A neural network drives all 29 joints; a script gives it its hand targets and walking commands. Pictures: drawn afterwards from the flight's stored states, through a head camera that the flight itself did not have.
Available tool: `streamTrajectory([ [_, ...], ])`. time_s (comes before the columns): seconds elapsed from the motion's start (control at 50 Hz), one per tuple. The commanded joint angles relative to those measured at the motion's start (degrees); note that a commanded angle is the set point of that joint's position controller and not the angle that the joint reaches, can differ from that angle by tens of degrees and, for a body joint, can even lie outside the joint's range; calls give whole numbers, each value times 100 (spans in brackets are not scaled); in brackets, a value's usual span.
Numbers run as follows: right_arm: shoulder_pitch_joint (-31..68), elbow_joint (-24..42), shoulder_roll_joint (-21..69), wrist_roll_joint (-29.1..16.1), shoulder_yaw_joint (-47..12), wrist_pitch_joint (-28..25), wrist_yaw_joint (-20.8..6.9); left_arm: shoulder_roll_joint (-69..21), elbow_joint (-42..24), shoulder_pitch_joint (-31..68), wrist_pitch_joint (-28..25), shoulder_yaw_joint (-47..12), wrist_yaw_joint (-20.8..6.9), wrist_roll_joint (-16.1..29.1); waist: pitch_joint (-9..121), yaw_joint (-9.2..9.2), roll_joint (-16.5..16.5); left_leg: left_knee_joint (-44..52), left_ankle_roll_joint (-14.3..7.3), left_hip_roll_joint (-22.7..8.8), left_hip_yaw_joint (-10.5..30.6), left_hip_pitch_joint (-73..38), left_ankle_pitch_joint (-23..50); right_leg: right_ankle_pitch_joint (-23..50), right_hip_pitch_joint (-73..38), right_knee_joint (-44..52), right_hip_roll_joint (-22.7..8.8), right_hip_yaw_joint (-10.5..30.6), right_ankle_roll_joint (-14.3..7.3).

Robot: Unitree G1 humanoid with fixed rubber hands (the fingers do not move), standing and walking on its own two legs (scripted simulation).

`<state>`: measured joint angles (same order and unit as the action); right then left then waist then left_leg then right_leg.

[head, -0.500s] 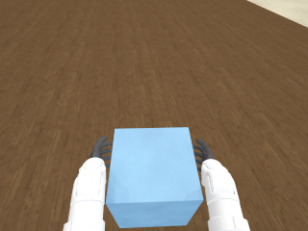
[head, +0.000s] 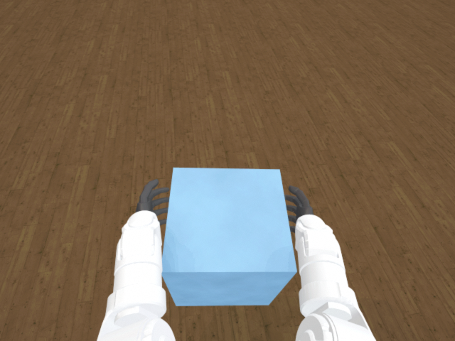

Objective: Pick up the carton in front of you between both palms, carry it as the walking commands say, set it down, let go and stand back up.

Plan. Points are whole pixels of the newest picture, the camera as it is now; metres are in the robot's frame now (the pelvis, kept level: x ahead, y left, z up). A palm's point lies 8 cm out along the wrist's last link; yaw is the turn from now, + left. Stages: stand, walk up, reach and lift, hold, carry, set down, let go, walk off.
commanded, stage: set down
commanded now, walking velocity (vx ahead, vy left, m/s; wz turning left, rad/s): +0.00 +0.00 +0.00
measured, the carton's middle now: (224, 241) +0.33 +0.00 -0.06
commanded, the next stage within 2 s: none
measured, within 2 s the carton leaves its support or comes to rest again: neither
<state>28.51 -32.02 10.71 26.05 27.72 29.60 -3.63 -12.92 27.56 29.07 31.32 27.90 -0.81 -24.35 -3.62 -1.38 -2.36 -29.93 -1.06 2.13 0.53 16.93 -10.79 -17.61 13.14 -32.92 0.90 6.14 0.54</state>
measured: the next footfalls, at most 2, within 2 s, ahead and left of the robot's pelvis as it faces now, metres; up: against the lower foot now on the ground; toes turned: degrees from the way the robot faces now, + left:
none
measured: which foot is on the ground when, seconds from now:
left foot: down 0.00-1.00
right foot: down 0.00-1.00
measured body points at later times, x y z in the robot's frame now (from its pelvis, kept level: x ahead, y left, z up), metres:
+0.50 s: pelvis -0.03 -0.03 -0.11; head +0.17 -0.01 +0.29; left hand +0.37 +0.15 -0.19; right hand +0.39 -0.15 -0.19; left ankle +0.06 +0.11 -0.73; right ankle +0.01 -0.14 -0.73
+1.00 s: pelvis -0.06 -0.01 -0.24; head +0.21 +0.00 +0.11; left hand +0.39 +0.16 -0.35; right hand +0.43 -0.14 -0.35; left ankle +0.06 +0.11 -0.73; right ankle +0.01 -0.14 -0.73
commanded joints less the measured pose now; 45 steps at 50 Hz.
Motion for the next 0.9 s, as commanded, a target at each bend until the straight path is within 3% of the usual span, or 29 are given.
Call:
streamTrajectory([
  [0.0, 2541, -426, 3595, -579, -1667, -626, -934, -3846, 769, 1980, -495, -1769, -916, 631, 1094, -11, 238, -19, 148, 194, 351, -910, 544, 132, 1951, 329, 491, -262, -284],
  [0.08, 2393, -417, 3507, -731, -1994, -1440, -843, -3790, 653, 1868, -1370, -2124, -823, 698, 2075, 7, 226, -747, 147, 285, 332, -381, 1538, 716, 2642, -257, 627, -269, -201],
  [0.16, 2819, -395, 3978, -1251, -2967, -2243, -751, -4206, 588, 2307, -2172, -2971, -782, 1053, 3715, -7, 193, -1672, 161, 374, 336, 13, 2393, 1368, 3403, -1020, 717, -296, -70],
  [0.24, 3155, 13, 4309, -1792, -3981, -2625, -547, -4435, 273, 2570, -2563, -3734, -734, 1370, 5672, -100, 81, -2536, 183, 437, 262, 520, 3056, 2184, 3751, -1771, 741, -271, 112],
  [0.32, 3314, 260, 4449, -2028, -4384, -2525, -395, -4367, 95, 2657, -2498, -3968, -772, 1549, 6488, -203, -49, -3001, 239, 549, 39, 1815, 2299, 2298, 3740, -2267, 721, -234, 211],
  [0.4, 3615, 20, 4584, -1984, -4222, -2198, -444, -4375, 377, 2972, -2198, -3737, -893, 1496, 5891, -280, -176, -3261, 226, 584, -114, 3092, 842, 915, 4389, -2469, 747, -263, 209],
  [0.48, 4011, -355, 4582, -1899, -3875, -1925, -546, -4467, 770, 3312, -1906, -3390, -984, 1413, 5501, -294, -186, -3572, 221, 595, -147, 3883, 171, 99, 5114, -2745, 783, -302, 141],
  [0.64, 4640, -863, 4259, -1847, -3372, -1944, -594, -4564, 1155, 3901, -1848, -3052, -816, 1405, 5905, -183, 67, -4328, 316, 637, -147, 4567, 209, -7, 6467, -3689, 907, -541, 76],
  [0.88, 5505, -985, 3898, -2262, -3613, -2115, -559, -4408, 824, 4755, -2018, -3258, -314, 1735, 6856, -245, 130, -5443, 462, 700, -225, 5065, 210, -214, 7702, -5007, 1031, -779, 77],
])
